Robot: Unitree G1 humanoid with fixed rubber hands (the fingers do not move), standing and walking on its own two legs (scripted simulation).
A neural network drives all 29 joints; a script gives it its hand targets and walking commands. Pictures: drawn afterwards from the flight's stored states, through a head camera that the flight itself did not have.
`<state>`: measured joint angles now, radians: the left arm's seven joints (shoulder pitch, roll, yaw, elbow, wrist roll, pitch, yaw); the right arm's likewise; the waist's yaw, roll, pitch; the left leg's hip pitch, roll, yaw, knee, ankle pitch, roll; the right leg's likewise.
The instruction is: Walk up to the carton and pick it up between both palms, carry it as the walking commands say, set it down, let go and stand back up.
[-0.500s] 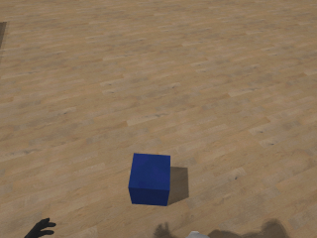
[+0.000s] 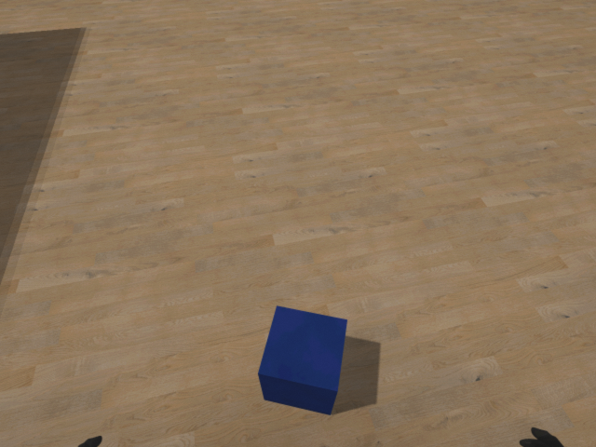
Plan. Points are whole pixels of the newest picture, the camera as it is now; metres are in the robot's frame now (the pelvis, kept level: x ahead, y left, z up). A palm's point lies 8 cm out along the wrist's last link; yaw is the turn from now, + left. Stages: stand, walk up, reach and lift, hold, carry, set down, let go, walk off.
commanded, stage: walk up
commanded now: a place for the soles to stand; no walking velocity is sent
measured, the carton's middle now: (304, 361) +0.47 +0.02 -0.62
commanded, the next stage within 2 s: none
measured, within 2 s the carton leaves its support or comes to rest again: neither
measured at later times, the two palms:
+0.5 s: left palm out of the picture +0.13 +0.32 -0.08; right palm out of the picture +0.12 -0.31 -0.07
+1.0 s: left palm out of the picture +0.12 +0.39 -0.10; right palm out of the picture +0.15 -0.26 -0.09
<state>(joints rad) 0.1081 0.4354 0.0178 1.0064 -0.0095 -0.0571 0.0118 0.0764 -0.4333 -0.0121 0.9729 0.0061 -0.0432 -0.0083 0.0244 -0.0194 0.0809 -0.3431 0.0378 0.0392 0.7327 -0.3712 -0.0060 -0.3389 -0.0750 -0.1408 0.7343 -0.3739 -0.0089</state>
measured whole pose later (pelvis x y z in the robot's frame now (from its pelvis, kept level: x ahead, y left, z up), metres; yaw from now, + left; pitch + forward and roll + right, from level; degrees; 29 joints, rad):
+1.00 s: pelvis +0.05 +0.06 +0.01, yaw -5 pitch -4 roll +0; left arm 0.19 0.44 0.02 1.06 0.02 -0.03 0.01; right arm 0.07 -0.41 -0.03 0.97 -0.01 0.01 0.02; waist 0.01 0.01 0.11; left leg -0.27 0.05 0.08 0.66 -0.33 0.01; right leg -0.24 -0.03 -0.03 0.63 -0.30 0.01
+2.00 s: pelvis +0.09 +0.05 +0.02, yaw -11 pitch -2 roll +0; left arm 0.09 0.41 0.01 1.03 0.01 0.00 0.01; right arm 0.04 -0.39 -0.04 1.01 -0.01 0.01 0.01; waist -0.01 -0.03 0.08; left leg -0.12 0.07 0.18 0.49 -0.32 -0.01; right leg -0.16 0.01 0.06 0.51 -0.31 0.01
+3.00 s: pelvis +0.08 +0.06 +0.01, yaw -13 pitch -4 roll +0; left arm 0.11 0.42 0.02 0.96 0.01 0.00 0.01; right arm 0.04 -0.41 -0.06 0.96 0.00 0.03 0.00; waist -0.01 -0.01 0.11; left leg -0.16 0.09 0.19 0.60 -0.36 0.00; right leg -0.22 0.02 0.08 0.61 -0.33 0.00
